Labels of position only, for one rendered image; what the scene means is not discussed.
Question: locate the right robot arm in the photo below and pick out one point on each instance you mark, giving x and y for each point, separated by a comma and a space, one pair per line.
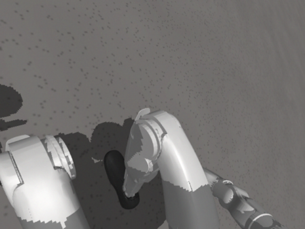
247, 213

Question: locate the right robot hand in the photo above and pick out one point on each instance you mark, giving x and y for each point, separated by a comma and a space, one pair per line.
212, 177

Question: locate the right robot foot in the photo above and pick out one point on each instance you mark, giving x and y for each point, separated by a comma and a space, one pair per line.
115, 169

